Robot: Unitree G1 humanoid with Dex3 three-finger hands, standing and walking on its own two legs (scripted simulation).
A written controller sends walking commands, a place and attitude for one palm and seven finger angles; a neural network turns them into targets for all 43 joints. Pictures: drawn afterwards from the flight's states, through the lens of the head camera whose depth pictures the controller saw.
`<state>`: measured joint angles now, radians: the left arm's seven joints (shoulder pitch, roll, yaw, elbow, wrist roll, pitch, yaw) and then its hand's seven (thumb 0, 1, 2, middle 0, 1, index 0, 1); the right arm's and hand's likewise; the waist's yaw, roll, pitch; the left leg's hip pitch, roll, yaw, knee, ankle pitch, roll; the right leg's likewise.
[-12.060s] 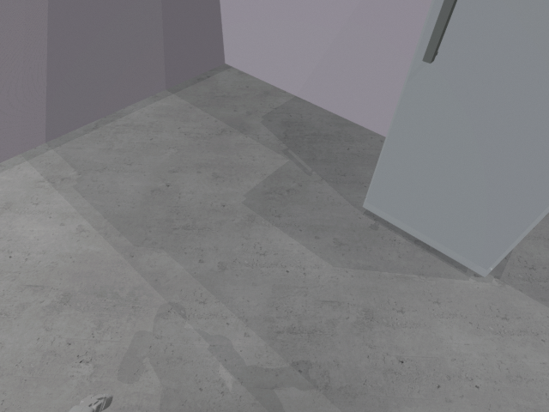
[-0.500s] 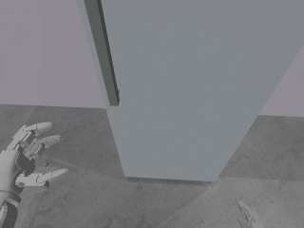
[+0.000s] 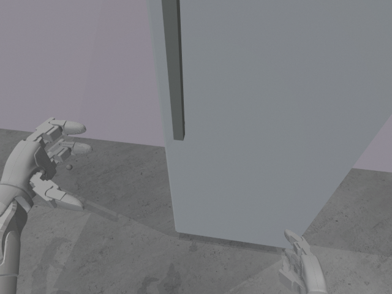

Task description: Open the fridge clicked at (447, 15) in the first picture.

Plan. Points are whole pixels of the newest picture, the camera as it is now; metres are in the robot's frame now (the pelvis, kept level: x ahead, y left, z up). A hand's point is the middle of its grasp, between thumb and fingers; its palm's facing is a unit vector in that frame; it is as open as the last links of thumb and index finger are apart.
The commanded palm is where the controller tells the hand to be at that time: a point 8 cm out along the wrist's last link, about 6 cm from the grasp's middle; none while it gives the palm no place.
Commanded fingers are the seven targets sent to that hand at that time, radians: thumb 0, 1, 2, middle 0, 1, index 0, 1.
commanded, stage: raise the hand to about handle height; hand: left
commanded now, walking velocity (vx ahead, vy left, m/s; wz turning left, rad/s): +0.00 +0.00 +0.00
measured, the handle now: (176, 53) +0.52 +0.11 +0.26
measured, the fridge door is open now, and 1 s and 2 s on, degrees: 0 0 0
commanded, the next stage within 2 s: move the hooked fingers beside the handle in 0.66 s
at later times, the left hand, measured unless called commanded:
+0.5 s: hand (70, 148) +0.27 +0.25 +0.20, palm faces +0.06 -0.99 -0.09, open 14.0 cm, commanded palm +0.24 +0.29 +0.21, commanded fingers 0.00 -0.50 0.30 -0.30 -1.20 -0.30 -1.20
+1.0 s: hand (90, 139) +0.31 +0.23 +0.19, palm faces +0.04 -1.00 -0.06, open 14.0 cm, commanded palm +0.28 +0.28 +0.21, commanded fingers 0.00 -0.50 0.30 -0.30 -1.20 -0.30 -1.20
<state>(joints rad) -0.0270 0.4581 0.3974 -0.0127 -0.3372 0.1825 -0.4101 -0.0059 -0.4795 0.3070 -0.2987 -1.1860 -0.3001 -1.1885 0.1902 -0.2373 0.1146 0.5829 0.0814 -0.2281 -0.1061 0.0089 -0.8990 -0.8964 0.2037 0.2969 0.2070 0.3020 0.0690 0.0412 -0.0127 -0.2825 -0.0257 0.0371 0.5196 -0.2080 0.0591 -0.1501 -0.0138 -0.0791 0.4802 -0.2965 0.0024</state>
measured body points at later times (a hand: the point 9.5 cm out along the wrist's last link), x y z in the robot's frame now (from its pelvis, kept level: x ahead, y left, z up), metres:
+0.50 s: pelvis +0.00 -0.03 +0.00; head -0.03 -0.04 +0.45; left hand +0.26 +0.30 +0.21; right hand +0.18 -0.26 -0.06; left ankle +0.05 +0.08 -0.74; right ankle -0.02 -0.12 -0.74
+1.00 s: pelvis +0.01 -0.04 +0.00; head -0.01 -0.06 +0.45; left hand +0.30 +0.29 +0.20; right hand +0.21 -0.27 -0.07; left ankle +0.05 +0.08 -0.74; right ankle -0.02 -0.12 -0.74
